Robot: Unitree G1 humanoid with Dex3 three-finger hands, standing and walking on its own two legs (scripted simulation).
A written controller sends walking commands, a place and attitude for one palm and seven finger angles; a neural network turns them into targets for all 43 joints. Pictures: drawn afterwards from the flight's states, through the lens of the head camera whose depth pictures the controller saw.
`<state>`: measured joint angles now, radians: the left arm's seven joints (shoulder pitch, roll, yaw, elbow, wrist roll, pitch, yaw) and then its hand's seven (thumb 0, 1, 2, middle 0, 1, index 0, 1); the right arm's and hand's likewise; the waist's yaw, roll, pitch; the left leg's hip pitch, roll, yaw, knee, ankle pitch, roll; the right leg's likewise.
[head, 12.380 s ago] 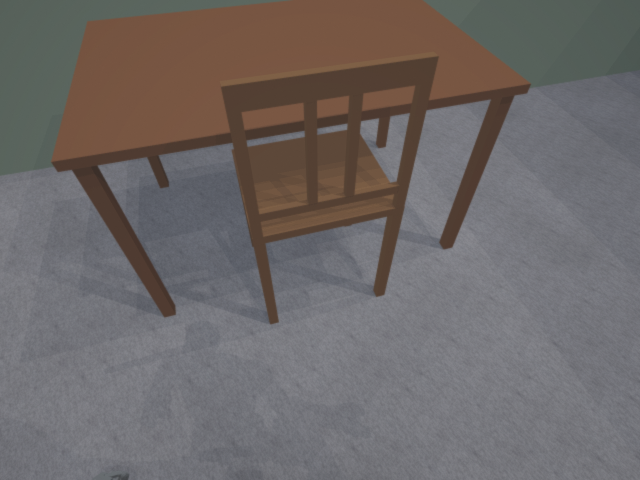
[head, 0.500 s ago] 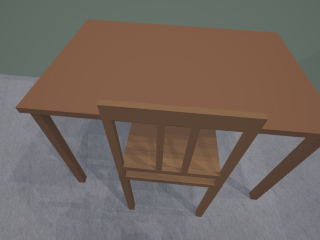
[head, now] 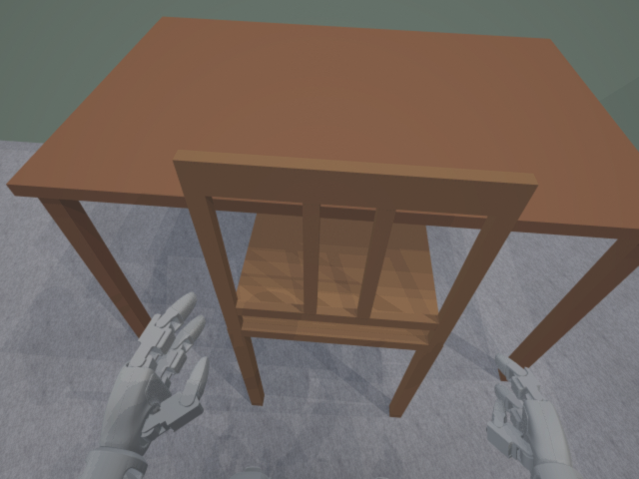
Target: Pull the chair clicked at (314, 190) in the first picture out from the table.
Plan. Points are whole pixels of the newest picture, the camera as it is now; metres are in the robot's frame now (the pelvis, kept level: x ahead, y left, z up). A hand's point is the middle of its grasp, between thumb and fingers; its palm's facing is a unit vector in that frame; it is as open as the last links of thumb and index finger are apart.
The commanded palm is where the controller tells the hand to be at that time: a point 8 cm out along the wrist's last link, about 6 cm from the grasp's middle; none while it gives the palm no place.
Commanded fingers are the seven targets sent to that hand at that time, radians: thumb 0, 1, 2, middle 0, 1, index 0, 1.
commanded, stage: raise the hand toward the chair's back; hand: left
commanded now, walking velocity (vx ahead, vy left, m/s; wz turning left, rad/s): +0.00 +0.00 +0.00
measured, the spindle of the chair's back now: (311, 263) +0.44 +0.03 -0.01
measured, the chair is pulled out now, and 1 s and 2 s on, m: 0.00 0.00 0.00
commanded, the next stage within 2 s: aim the fingers beside a spindle in 1.78 s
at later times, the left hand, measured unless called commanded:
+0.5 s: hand (162, 411) +0.21 +0.19 +0.01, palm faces -0.04 -1.00 -0.04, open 12.7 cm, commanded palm +0.18 +0.25 +0.01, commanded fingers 0.00 -0.08 0.48 -0.10 -0.15 -0.10 -0.15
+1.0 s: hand (137, 391) +0.22 +0.22 +0.02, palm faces -0.04 -1.00 -0.05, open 16.5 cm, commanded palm +0.21 +0.28 +0.02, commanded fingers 0.00 -0.50 0.30 -0.06 -0.08 -0.06 -0.08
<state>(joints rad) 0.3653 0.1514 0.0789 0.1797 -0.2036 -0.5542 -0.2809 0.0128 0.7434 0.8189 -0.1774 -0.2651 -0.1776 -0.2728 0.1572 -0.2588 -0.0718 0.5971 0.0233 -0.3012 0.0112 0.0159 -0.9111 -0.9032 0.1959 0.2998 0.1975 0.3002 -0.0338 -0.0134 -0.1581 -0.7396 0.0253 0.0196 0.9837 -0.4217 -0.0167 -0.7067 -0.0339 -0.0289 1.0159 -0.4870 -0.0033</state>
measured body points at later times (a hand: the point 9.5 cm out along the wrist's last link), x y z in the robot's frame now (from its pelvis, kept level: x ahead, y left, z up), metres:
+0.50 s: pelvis -0.01 +0.00 -0.04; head +0.06 +0.00 +0.41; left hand +0.20 +0.24 +0.01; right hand +0.16 -0.23 -0.13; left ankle +0.04 +0.13 -0.68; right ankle +0.01 -0.11 -0.68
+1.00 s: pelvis +0.01 +0.03 -0.02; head +0.07 +0.05 +0.42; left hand +0.22 +0.28 +0.02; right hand +0.21 -0.20 -0.08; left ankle +0.04 +0.13 -0.68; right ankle +0.01 -0.11 -0.68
